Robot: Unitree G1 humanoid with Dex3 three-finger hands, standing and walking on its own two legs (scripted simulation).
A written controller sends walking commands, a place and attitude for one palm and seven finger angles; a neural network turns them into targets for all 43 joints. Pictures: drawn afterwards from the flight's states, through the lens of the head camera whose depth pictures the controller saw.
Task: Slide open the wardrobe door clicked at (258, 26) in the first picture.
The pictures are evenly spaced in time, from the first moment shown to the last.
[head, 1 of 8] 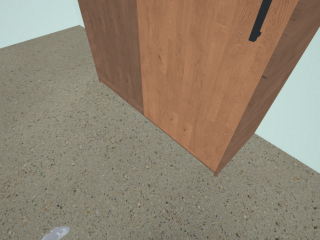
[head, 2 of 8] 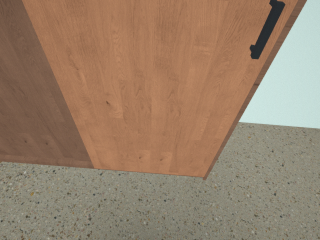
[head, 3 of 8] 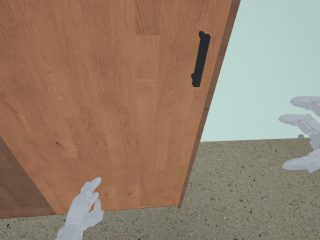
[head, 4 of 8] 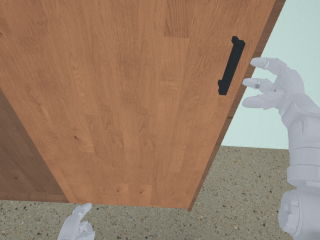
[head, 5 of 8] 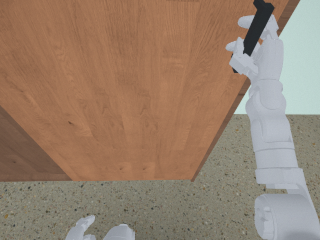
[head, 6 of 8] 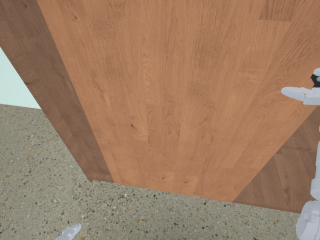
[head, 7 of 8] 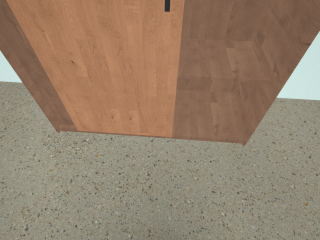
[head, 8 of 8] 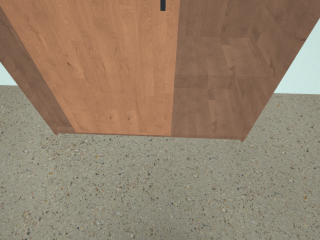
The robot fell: no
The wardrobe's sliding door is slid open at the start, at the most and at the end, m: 0.00 0.54 0.53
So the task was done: yes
